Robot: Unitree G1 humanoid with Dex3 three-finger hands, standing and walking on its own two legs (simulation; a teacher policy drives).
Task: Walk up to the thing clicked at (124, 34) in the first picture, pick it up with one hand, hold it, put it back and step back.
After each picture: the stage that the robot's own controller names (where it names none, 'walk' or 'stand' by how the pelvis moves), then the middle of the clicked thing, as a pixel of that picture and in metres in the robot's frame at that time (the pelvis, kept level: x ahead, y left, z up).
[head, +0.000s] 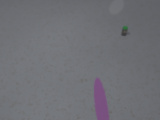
stand; (124, 31) +1.62 -0.53 -0.72
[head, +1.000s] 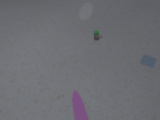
walk; (96, 35) +1.56 -0.05 -0.69
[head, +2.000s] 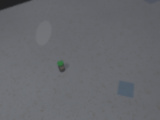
walk; (61, 66) +1.04 +0.30 -0.72
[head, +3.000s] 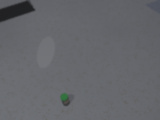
walk; (65, 99) +0.67 +0.24 -0.72
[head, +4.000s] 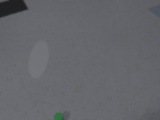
stand; (59, 119) +0.46 +0.22 -0.69
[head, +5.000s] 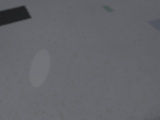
stand; out of the picture +0.43 +0.20 -0.72
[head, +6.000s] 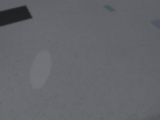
stand; out of the picture +0.41 +0.20 -0.73
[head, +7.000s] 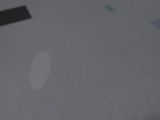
stand; out of the picture +0.40 +0.20 -0.73
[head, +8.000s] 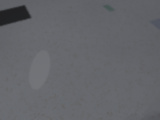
stand; out of the picture +0.40 +0.21 -0.73
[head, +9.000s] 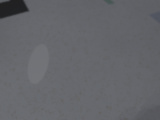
go down; out of the picture +0.40 +0.20 -0.72
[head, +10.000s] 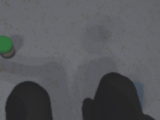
go down; (5, 48) +0.49 +0.25 -0.30
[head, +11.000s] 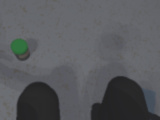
approach; (21, 50) +0.49 +0.23 -0.30
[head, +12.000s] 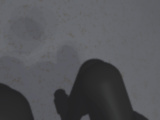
close in; out of the picture +0.48 +0.28 -0.23
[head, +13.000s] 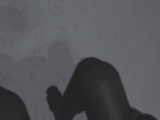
close; out of the picture +0.47 +0.30 -0.23
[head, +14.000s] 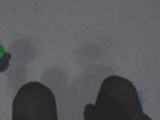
lift; out of the picture +0.40 +0.28 -0.13
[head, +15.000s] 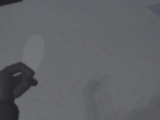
close; out of the picture +0.29 +0.23 -0.63
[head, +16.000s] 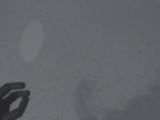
stand; out of the picture +0.30 +0.24 -0.62
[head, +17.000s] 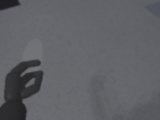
stand; out of the picture +0.27 +0.24 -0.67
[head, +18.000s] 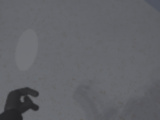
crouch; out of the picture +0.29 +0.24 -0.64
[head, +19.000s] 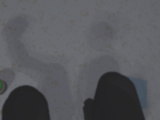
lower; out of the picture +0.35 +0.26 -0.29
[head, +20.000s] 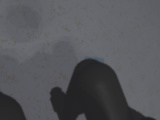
lower; out of the picture +0.32 +0.30 -0.24
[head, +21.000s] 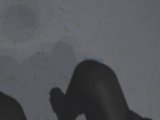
lower; out of the picture +0.32 +0.30 -0.25
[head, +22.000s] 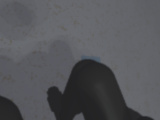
lower; out of the picture +0.32 +0.30 -0.25
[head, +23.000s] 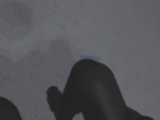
lower; out of the picture +0.32 +0.30 -0.25
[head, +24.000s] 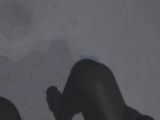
open; out of the picture +0.32 +0.30 -0.25
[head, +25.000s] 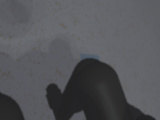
rise; out of the picture +0.32 +0.30 -0.25
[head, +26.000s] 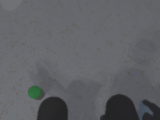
walk; (36, 93) +0.34 +0.24 -0.44
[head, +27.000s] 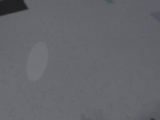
stand; out of the picture +0.28 +0.23 -0.66
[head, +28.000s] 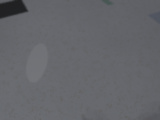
stand; out of the picture +0.29 +0.24 -0.67
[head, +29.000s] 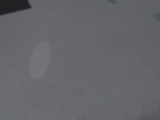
stand; out of the picture +0.29 +0.24 -0.69
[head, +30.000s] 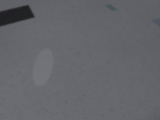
stand; out of the picture +0.29 +0.24 -0.72
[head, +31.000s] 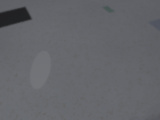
stand; out of the picture +0.27 +0.24 -0.73
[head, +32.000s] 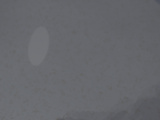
walk; out of the picture +0.33 +0.22 -0.70
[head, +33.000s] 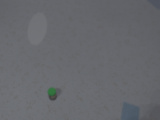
walk; (52, 94) +0.59 +0.21 -0.71
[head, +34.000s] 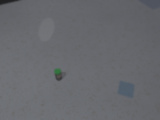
walk; (58, 74) +0.93 +0.27 -0.70
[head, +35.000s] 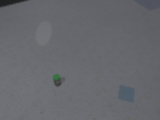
stand; (57, 80) +0.88 +0.26 -0.72
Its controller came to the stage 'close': yes
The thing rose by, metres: 0.19
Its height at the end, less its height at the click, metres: +0.00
